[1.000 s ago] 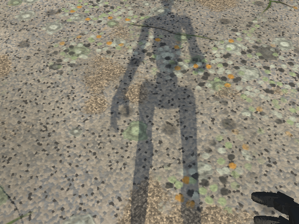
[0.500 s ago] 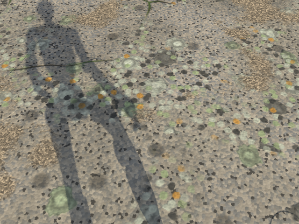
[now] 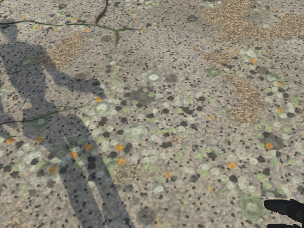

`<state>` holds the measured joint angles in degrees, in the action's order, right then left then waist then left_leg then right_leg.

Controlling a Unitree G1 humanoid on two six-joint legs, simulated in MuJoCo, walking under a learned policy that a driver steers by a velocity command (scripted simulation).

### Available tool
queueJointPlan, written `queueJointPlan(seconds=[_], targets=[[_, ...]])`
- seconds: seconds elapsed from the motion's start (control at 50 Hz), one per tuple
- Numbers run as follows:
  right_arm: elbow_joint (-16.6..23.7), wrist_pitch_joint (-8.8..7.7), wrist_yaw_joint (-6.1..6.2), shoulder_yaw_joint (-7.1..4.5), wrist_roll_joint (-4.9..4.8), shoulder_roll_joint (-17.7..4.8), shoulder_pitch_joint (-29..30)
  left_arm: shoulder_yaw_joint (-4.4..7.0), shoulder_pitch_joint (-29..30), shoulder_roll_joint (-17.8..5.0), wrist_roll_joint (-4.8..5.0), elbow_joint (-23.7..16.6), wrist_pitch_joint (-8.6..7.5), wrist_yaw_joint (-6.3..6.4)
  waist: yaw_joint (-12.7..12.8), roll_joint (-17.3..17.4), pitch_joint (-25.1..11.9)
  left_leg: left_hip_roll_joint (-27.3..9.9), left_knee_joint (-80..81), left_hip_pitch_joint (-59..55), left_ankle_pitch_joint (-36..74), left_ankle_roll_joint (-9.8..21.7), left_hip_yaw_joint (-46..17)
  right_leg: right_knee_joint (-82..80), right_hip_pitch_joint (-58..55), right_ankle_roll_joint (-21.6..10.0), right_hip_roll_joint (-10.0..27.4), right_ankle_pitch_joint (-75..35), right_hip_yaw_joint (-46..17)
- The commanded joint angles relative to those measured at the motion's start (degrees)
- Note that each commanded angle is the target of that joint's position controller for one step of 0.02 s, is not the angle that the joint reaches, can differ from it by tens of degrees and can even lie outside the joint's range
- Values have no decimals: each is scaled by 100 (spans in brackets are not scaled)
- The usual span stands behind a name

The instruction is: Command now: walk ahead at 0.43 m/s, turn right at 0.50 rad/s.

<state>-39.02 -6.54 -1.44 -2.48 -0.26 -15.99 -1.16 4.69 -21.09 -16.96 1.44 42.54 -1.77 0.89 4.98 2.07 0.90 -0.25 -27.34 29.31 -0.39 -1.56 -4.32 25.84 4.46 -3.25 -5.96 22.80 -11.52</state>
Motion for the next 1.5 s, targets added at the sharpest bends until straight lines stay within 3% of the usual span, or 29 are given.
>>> queueJointPlan(seconds=[0.02,0.04,0.06,0.08,0.12,0.18,0.26,0.38,0.42,0.44,0.46,0.5,0.56,0.64,0.68,0.72,0.76,0.8,0.84,0.9,0.98,1.04,1.06,1.08,1.1,1.12,1.16,1.26,1.5], targets=[[193,-175,50,-379,145,-995,-797,110,268,-525,-60,-406,-26,28,-778,-832,-711,-291,237,-1918,250,456,-31,1028,433,-350,902,-2701,-797],[177,-177,75,-448,274,-1364,-1464,-4,-6,-223,-197,-535,-36,50,-859,46,-1615,-1372,-135,-3505,1409,895,-1091,2689,1295,-42,415,-1322,-315],[-31,-72,15,-505,270,-1552,-1704,-55,-868,-114,-23,-565,-71,51,-496,1982,-2157,-2433,379,-4734,1314,1870,-3490,4314,3012,330,-205,1511,115],[90,-34,-15,-373,87,-993,-1574,46,-826,-694,12,-357,-44,73,-623,1091,-1810,-2356,512,-4431,666,1768,-3528,4959,3416,433,181,1360,-181],[160,57,-10,-187,114,-537,-1026,104,161,-858,-66,-481,72,100,-694,107,-868,-1850,494,-3138,1725,1498,-1856,4944,3339,570,467,740,143],[-47,72,-31,-93,180,-364,-656,22,239,-390,-91,-535,188,79,-335,371,-536,-1280,761,-1937,2687,1374,-733,3627,2457,612,794,399,415],[-246,173,35,-174,102,-706,-465,-97,398,-154,-146,-536,238,83,-309,538,-894,-1213,865,-1724,3152,1479,-213,1943,1480,701,801,-492,785],[-515,344,37,-59,-28,-584,-558,-45,856,-331,-227,-586,322,42,-330,350,-584,-964,749,-1373,55,1009,-186,-106,327,342,721,-1870,923],[-622,311,3,35,175,-362,-1103,26,1086,-827,-280,-784,328,113,-714,-553,-633,-337,305,-902,-1600,404,201,-80,-263,-77,1575,-3260,47],[-691,337,19,92,159,-170,-1361,-16,1278,-642,-250,-706,346,100,-896,-1084,-729,-152,385,-1292,-1855,222,485,-86,230,-287,1571,-2194,40],[-701,384,45,77,166,-350,-1039,-59,1434,-378,-229,-769,332,43,-695,-882,-423,-126,342,-1419,-1610,124,524,-131,605,-171,1265,-1506,180],[-738,469,94,35,102,-470,-917,-47,1220,-440,-238,-680,298,4,-561,-783,-234,6,59,-1227,-2108,184,697,-160,772,-73,1026,-447,303],[-701,424,84,38,33,-391,-945,8,807,-622,-144,-572,208,-4,-466,-1080,133,127,-585,-690,-2654,344,818,-544,926,-439,1392,1096,-401],[-755,140,-15,4,-45,-394,-1135,12,865,-649,-63,-587,45,6,-654,-1228,64,-19,-594,-811,-2354,716,551,-568,842,-724,1800,311,-1077],[-1029,79,-60,-86,-31,-661,-1621,-59,1500,-377,-52,-872,-13,-22,-904,-425,33,-350,203,-1716,-2009,901,20,403,1448,-273,1099,-884,73],[-1197,137,-48,-267,-88,-1195,-2246,-67,1682,-315,-92,-1076,-192,-28,-1049,1109,132,-1543,988,-3293,-881,1489,-1922,2164,3365,278,356,-332,1252],[-1248,130,5,-233,-18,-1003,-2675,-30,1838,-384,29,-1116,-301,-53,-1192,530,344,-2226,981,-4297,358,1984,-2566,3867,5080,274,690,1223,887],[-1221,168,65,-184,-29,-837,-2581,-88,1924,-198,49,-1136,-322,-149,-1105,260,288,-2013,1057,-4585,499,1698,-1864,3945,5592,188,1032,492,871],[-1166,292,120,-90,-28,-612,-2299,-115,2048,-98,28,-1179,-334,-269,-986,382,376,-1595,1426,-3952,515,1385,-1116,3137,4966,253,1111,-234,1116],[-1021,332,198,-125,-30,-847,-1933,-238,2225,217,-21,-1226,-337,-420,-919,483,373,-996,1818,-2480,428,1137,-109,1588,3001,341,786,-1615,1535],[-1110,250,198,-248,-162,-1160,-2111,-66,2083,-273,4,-1237,-277,-343,-690,553,360,-1363,1725,-2720,1091,1027,-73,762,2179,112,641,-2028,1391],[-1134,309,209,-240,-114,-1072,-2157,201,561,-695,-35,-760,-212,-213,139,402,-587,-1056,-316,-2506,2882,701,367,572,80,-286,369,-1892,1591],[-1016,317,206,-122,30,-755,-2208,297,-370,-997,-80,-589,-168,-129,480,-239,-1250,-778,-2085,-1240,1199,516,426,686,-1536,-586,1393,-1526,420],[-914,228,173,110,-18,73,-2976,304,-512,-1442,-180,-549,-195,-166,-43,-1973,-2177,289,-4137,341,-3060,252,153,-413,-2662,-1457,2873,232,-2593],[-941,146,127,-61,-190,-629,-2514,177,-359,-909,-140,-564,-246,-183,165,-1384,-1718,100,-4839,923,-3138,324,-470,-1184,-2080,-1277,2818,1338,-3213],[-721,117,111,-164,-311,-907,-1933,99,63,-731,-99,-534,-298,-185,61,-1104,-780,-164,-4886,1270,-2628,415,-327,-1272,-1287,-1026,2711,1226,-2342],[-704,154,163,-179,-158,-779,-1677,25,685,-462,-160,-467,-377,-216,-334,-664,-192,-622,-4380,799,-1779,421,-204,-1466,28,-802,2246,-214,-945],[-761,503,213,-210,-141,-443,-1785,49,942,-371,-212,-149,-586,-182,-675,-627,122,-799,-3813,534,-1125,229,-324,-2091,823,-810,2054,-1181,481],[23,400,-123,-86,-92,-151,94,181,180,-770,-129,421,-304,-7,16,-293,658,-649,-1099,1416,181,293,419,-1875,-781,-618,2231,-2358,2111]])
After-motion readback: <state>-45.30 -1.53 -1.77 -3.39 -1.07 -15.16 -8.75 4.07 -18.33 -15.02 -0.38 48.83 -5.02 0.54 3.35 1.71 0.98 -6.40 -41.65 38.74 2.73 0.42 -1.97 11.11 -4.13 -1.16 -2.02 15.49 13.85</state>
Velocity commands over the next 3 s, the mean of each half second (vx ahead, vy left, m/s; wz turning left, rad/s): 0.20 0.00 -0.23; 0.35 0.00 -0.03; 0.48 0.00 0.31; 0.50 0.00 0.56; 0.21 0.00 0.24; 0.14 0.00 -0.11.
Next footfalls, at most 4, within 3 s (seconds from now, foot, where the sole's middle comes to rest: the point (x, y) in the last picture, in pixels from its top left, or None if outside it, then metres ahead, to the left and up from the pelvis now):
0.02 left None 0.19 0.13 -0.77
0.40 right None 0.20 -0.12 -0.77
1.06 right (214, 225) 0.50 -0.16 -0.77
1.64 left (156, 163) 0.78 0.10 -0.77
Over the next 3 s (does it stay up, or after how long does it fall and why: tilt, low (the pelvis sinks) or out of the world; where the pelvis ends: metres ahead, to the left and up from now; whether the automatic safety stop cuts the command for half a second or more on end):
stays up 1.09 0.10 0.00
